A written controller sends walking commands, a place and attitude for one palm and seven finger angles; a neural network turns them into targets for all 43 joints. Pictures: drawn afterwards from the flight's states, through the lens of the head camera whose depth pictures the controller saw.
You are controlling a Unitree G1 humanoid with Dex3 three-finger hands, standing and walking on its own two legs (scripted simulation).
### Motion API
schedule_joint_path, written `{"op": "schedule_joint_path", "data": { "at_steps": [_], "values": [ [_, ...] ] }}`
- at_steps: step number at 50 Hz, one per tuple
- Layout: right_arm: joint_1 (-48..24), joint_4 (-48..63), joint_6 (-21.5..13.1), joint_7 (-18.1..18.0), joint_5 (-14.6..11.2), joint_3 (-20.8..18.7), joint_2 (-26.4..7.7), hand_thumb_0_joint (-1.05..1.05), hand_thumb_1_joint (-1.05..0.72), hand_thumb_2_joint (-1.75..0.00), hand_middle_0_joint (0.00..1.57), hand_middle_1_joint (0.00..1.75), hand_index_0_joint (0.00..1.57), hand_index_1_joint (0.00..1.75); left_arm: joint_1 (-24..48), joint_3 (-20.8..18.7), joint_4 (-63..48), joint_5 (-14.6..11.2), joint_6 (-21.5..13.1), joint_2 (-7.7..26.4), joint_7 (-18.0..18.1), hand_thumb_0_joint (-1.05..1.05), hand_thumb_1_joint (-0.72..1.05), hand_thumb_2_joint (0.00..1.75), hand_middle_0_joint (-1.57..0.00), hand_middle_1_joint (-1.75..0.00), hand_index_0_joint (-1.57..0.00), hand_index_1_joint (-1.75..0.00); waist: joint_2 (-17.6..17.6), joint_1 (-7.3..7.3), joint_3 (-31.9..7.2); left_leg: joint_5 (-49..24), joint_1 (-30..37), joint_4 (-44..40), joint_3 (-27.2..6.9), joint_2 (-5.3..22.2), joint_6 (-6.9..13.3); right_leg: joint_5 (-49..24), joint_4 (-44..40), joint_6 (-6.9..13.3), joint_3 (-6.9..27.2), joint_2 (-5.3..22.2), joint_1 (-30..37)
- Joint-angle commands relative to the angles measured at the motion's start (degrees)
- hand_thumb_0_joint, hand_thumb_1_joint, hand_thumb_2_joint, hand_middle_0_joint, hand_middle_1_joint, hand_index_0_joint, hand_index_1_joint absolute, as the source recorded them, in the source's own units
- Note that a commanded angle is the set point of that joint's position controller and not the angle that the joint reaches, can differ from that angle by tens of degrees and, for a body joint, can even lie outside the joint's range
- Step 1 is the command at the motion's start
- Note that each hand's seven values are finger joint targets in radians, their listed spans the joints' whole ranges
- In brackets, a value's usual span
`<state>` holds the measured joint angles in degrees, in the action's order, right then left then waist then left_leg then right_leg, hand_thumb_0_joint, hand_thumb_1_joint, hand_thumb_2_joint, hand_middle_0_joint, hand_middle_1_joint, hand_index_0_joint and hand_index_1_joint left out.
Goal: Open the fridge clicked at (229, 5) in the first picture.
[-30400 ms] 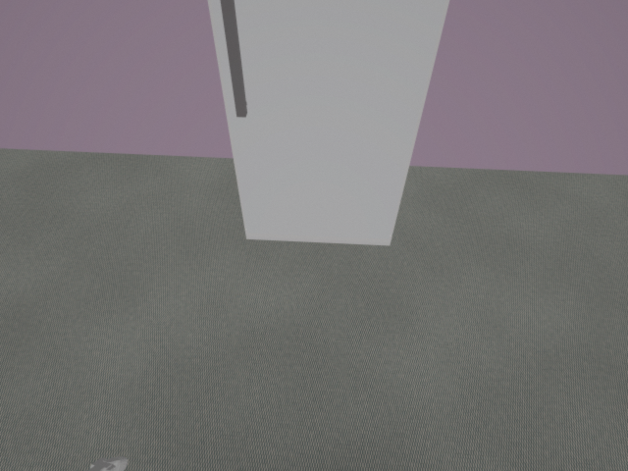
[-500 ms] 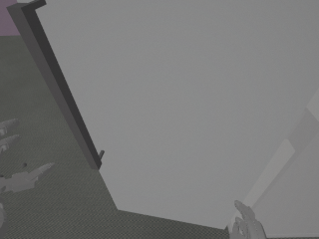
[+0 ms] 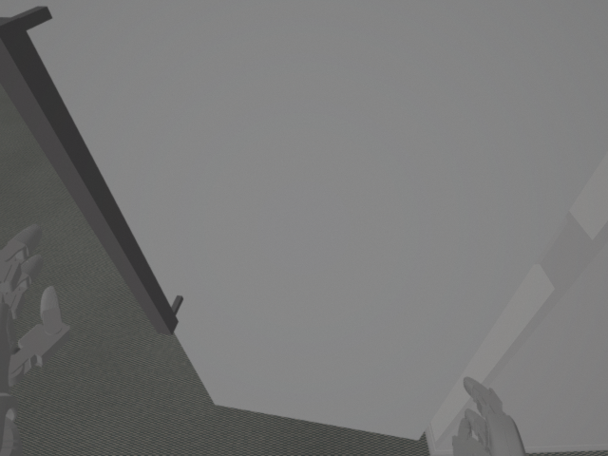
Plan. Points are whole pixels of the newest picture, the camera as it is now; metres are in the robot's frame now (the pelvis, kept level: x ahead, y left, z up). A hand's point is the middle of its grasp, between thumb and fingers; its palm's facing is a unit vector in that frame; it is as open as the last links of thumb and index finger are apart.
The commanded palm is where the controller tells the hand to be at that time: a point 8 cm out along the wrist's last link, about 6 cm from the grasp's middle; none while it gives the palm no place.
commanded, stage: draw the hand back to the body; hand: left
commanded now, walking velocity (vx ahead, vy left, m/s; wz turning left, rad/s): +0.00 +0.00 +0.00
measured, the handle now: (122, 218) +0.36 +0.29 +0.14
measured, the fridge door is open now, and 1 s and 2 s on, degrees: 79 79 79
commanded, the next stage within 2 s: step back with the hand held close in 0.18 s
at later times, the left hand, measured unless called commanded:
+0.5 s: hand (53, 329) +0.19 +0.28 +0.15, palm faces +0.42 -0.80 -0.42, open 7.4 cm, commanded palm +0.12 +0.32 +0.18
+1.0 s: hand out of the picture +0.10 +0.30 +0.16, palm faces +0.49 -0.78 -0.40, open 7.4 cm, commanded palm +0.05 +0.33 +0.18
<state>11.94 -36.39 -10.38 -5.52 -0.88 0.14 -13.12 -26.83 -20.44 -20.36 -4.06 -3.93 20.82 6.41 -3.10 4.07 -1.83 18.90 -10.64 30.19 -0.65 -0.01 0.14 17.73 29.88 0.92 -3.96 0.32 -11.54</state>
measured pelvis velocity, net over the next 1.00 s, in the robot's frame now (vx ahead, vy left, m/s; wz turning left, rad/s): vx -0.09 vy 0.03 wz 0.01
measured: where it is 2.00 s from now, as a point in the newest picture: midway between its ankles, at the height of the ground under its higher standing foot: outside the picture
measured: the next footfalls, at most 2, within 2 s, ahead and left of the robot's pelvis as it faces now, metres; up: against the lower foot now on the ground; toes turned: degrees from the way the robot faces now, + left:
right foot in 1.40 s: -0.22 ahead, -0.13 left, +0.00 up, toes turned -1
left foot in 1.62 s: -0.13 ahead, +0.10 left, +0.00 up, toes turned -1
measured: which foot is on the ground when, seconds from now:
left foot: down 0.00-1.00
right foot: down 0.00-1.00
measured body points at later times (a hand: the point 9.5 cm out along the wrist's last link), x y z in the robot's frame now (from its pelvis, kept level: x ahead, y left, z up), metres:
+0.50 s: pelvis -0.02 +0.02 +0.00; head -0.01 +0.02 +0.45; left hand +0.16 +0.32 +0.18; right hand +0.16 -0.22 -0.08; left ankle -0.03 +0.12 -0.73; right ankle -0.02 -0.10 -0.73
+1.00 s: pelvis -0.09 +0.03 -0.01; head -0.08 +0.04 +0.44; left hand +0.07 +0.34 +0.18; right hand +0.09 -0.19 -0.08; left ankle -0.03 +0.12 -0.73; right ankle -0.02 -0.10 -0.73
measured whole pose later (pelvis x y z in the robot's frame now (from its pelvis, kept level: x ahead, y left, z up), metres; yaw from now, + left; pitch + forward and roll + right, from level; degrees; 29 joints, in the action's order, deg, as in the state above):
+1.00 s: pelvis -0.09 +0.03 -0.01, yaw +1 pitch -1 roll -2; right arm 12.7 -33.4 -7.2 -4.1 -0.3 1.7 -10.9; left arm -27.8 -24.1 -27.2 -1.6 -12.3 20.5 8.2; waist 0.1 1.9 1.9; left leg 21.7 -22.7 40.1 -0.3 -0.9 2.1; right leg 11.1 32.6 -0.5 -3.7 1.4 -20.4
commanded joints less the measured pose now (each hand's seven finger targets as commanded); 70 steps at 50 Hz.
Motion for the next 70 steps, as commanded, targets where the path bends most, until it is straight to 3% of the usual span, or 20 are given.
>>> {"op": "schedule_joint_path", "data": {
  "at_steps": [1, 6, 10, 15, 16, 19, 30, 36, 41, 45, 49, 51, 53, 55, 56, 57, 59, 64, 66, 70],
  "values": [
    [-5.6, 8.8, -3.1, -0.6, 0.3, -1.9, -5.7, 0.00, -0.90, -0.90, 0.20, 0.30, 0.20, 0.30, 5.5, -7.9, -14.2, 0.2, -4.1, 13.1, 1.6, 0.00, 0.90, 0.90, -0.20, -0.30, -0.20, -0.30, -0.9, 0.20, -6.9, -19.3, 1.6, -2.8, 1.1, 1.4, 2.1, -18.9, -4.4, -0.5, 1.6, 3.4, 3.9],
    [-5.7, 8.2, -3.7, -0.7, 0.4, -1.5, -5.4, 0.00, -0.90, -0.90, 0.20, 0.30, 0.20, 0.30, 6.3, -7.3, -14.5, 0.5, -3.8, 12.7, 2.1, 0.00, 0.90, 0.90, -0.20, -0.30, -0.20, -0.30, -2.5, -0.01, -4.9, -19.0, 1.5, -3.1, 0.7, 1.5, 1.9, -18.0, -4.9, -0.2, 1.3, 3.3, 3.0],
    [-6.2, 8.0, -3.2, -0.9, 0.2, -1.6, -5.6, 0.00, -0.90, -0.90, 0.20, 0.30, 0.20, 0.30, 5.9, -7.1, -9.7, 0.1, -3.1, 11.6, 1.8, 0.00, 0.90, 0.90, -0.20, -0.30, -0.20, -0.30, 3.6, -0.09, -1.3, -16.3, 0.0, -3.9, 0.4, 1.9, 2.0, -14.7, -5.6, -0.3, 0.9, 3.1, 1.7],
    [-7.2, 8.8, -3.4, -0.5, 0.2, -1.3, -5.6, 0.00, -0.90, -0.90, 0.20, 0.30, 0.20, 0.30, 8.9, -4.6, -14.1, 0.2, -3.9, 10.1, 1.1, 0.00, 0.90, 0.90, -0.20, -0.30, -0.20, -0.30, -0.7, 0.04, -2.6, -14.6, 0.9, -4.7, 0.1, 1.8, 2.0, -12.3, -5.6, -0.2, 1.2, 3.5, 2.3],
    [-6.6, 9.7, -2.1, -0.4, 0.0, -1.3, -6.2, 0.00, -0.90, -0.90, 0.20, 0.30, 0.20, 0.30, 17.7, -11.6, -18.1, 0.5, -6.8, 16.7, 1.9, 0.00, 0.90, 0.90, -0.20, -0.30, -0.20, -0.30, 1.3, -2.20, 3.9, -11.4, -2.8, -2.6, -0.9, 3.1, 2.9, -15.5, -10.2, 0.0, 9.3, 6.3, -1.6],
    [-5.6, 9.0, 0.3, 0.4, 0.6, -1.4, -5.5, 0.00, -0.90, -0.90, 0.20, 0.30, 0.20, 0.30, 6.5, -6.6, -10.7, 1.3, -7.5, 9.9, 1.2, 0.00, 0.90, 0.90, -0.20, -0.30, -0.20, -0.30, 6.5, -2.92, 1.4, -11.0, -1.5, -0.3, -0.9, 2.6, 2.4, -18.6, -10.4, 1.1, 10.2, 9.3, -0.9],
    [-7.1, 13.5, 3.7, 0.5, 0.4, -2.2, -5.9, 0.00, -0.90, -0.90, 0.20, 0.30, 0.20, 0.30, -3.3, -13.7, -22.4, 1.4, -11.0, 14.9, 3.0, 0.00, 0.90, 0.90, -0.20, -0.30, -0.20, -0.30, -4.9, -1.91, -8.6, -25.5, -7.4, -6.9, -6.3, 7.5, 3.1, -22.4, 1.2, -0.6, 4.0, 4.3, 9.3],
    [-4.7, 12.8, 2.2, 0.4, 0.6, -2.5, -6.4, 0.00, -0.90, -0.90, 0.20, 0.30, 0.20, 0.30, -3.6, -12.3, -21.0, 1.4, -11.4, 12.3, 2.8, 0.00, 0.90, 0.90, -0.20, -0.30, -0.20, -0.30, -6.1, -2.39, -5.8, -19.5, -13.1, -9.7, -8.7, 10.3, 4.3, -13.1, 5.2, -1.3, 3.5, 2.2, 8.6],
    [-3.5, 12.1, 1.0, 0.4, 0.5, -2.3, -6.8, 0.00, -0.90, -0.90, 0.20, 0.30, 0.20, 0.30, 0.1, -10.8, -17.7, 2.0, -11.2, 10.6, 2.6, 0.00, 0.90, 0.90, -0.20, -0.30, -0.20, -0.30, -4.0, -3.01, -1.2, -1.0, -23.5, -10.7, -9.5, 10.9, 5.6, -11.6, 5.1, -1.5, 4.7, 2.1, 11.4],
    [-2.8, 12.2, 0.5, 0.3, 0.3, -2.7, -6.7, 0.00, -0.90, -0.90, 0.20, 0.30, 0.20, 0.30, 2.9, -11.2, -17.4, 2.6, -11.8, 11.8, 2.7, 0.00, 0.90, 0.90, -0.20, -0.30, -0.20, -0.30, 3.6, -3.41, 0.7, 15.1, -26.5, -5.4, -6.9, 6.0, 4.7, -7.0, -1.1, 0.3, 11.1, 5.8, 7.3],
    [-2.7, 10.2, 0.4, 1.1, 0.7, -1.8, -5.4, 0.00, -0.90, -0.90, 0.20, 0.30, 0.20, 0.30, 4.2, -9.7, -19.7, 2.1, -12.5, 12.7, 3.6, 0.00, 0.90, 0.90, -0.20, -0.30, -0.20, -0.30, 10.4, -3.86, 0.6, 9.3, -11.3, 12.8, -2.2, 0.8, 1.6, 10.9, -14.5, 6.1, 19.8, 16.0, -12.1],
    [-3.1, 9.6, 0.5, 1.3, 0.9, -1.3, -5.2, 0.00, -0.90, -0.90, 0.20, 0.30, 0.20, 0.30, 4.8, -10.2, -22.1, 2.0, -12.7, 13.5, 4.3, 0.00, 0.90, 0.90, -0.20, -0.30, -0.20, -0.30, 9.1, -4.09, -1.5, 5.4, -8.0, 11.7, -2.4, 1.2, 1.5, 4.2, -12.5, 6.6, 16.4, 16.9, -11.9],
    [-3.9, 10.5, 0.5, 1.0, 0.8, -1.5, -5.7, 0.00, -0.90, -0.90, 0.20, 0.30, 0.20, 0.30, 2.1, -12.1, -22.8, 1.9, -13.2, 14.4, 4.7, 0.00, 0.90, 0.90, -0.20, -0.30, -0.20, -0.30, 4.1, -3.88, -1.8, 4.6, -9.0, 1.0, -5.8, 3.4, 2.7, 3.0, -6.0, 3.5, 10.9, 11.7, -10.3],
    [-5.4, 11.9, 0.0, 0.2, 0.7, -2.3, -7.3, 0.00, -0.90, -0.90, 0.20, 0.30, 0.20, 0.30, -0.6, -15.0, -24.8, 2.2, -14.0, 15.7, 4.9, 0.00, 0.90, 0.90, -0.20, -0.30, -0.20, -0.30, -12.6, -3.36, -1.8, 10.4, -19.8, -14.6, -17.3, 12.5, 6.2, 3.4, 11.6, -1.1, 4.3, 1.8, -2.2],
    [-5.7, 12.3, -0.5, 0.1, 1.0, -2.4, -6.3, 0.00, -0.90, -0.90, 0.20, 0.30, 0.20, 0.30, 0.2, -15.4, -24.7, 2.8, -14.5, 14.7, 4.6, 0.00, 0.90, 0.90, -0.20, -0.30, -0.20, -0.30, -16.8, -3.14, -1.7, 17.2, -28.3, -20.2, -22.2, 17.4, 8.6, 3.8, 22.2, -2.0, 3.9, -1.0, 4.5],
    [-5.2, 11.8, -0.9, 0.2, 1.2, -2.8, -6.1, 0.00, -0.90, -0.90, 0.20, 0.30, 0.20, 0.30, 1.7, -16.1, -23.8, 3.1, -15.0, 15.2, 4.4, 0.00, 0.90, 0.90, -0.20, -0.30, -0.20, -0.30, -15.1, -3.64, -0.6, 22.4, -34.1, -23.3, -22.5, 19.2, 10.0, 5.3, 30.2, -2.2, 5.4, -1.7, 7.6],
    [-4.3, 10.9, -1.4, 0.8, 1.1, -3.8, -6.4, 0.00, -0.90, -0.90, 0.20, 0.30, 0.20, 0.30, 1.6, -16.3, -21.9, 3.1, -15.9, 14.4, 3.7, 0.00, 0.90, 0.90, -0.20, -0.30, -0.20, -0.30, -11.2, -3.68, 0.8, 17.3, -31.4, -19.3, -19.3, 18.2, 10.5, 6.9, 29.5, -2.0, 6.0, -2.2, 4.4],
    [-2.3, 7.1, -4.0, 1.8, 1.0, -3.9, -6.4, 0.00, -0.90, -0.90, 0.20, 0.30, 0.20, 0.30, -2.5, -11.5, -21.1, 1.1, -15.8, 11.0, 2.8, 0.00, 0.90, 0.90, -0.20, -0.30, -0.20, -0.30, -7.3, -3.43, -4.1, 0.8, -3.3, -14.3, -17.8, 14.5, 7.5, 11.5, 6.5, -2.1, 3.9, -1.8, -7.6],
    [-2.8, 6.0, -4.8, 1.9, 1.2, -3.3, -6.5, 0.00, -0.90, -0.90, 0.20, 0.30, 0.20, 0.30, 0.4, -10.0, -22.0, 0.9, -15.7, 11.0, 2.6, 0.00, 0.90, 0.90, -0.20, -0.30, -0.20, -0.30, -9.5, -3.40, -7.2, -16.3, 3.8, -9.6, -17.0, 14.0, 6.8, 6.5, -3.5, -2.1, 4.6, -1.3, -6.4],
    [-4.1, 6.0, -4.3, 1.8, 1.1, -3.0, -6.1, 0.00, -0.90, -0.90, 0.20, 0.30, 0.20, 0.30, 1.9, -14.2, -24.6, 0.7, -16.9, 17.0, 1.8, 0.00, 0.90, 0.90, -0.20, -0.30, -0.20, -0.30, -8.1, -2.16, -13.5, -32.8, 9.7, -1.6, -12.2, 11.5, 3.8, -9.9, -16.9, -2.0, 2.4, -0.7, 0.4]
  ]
}}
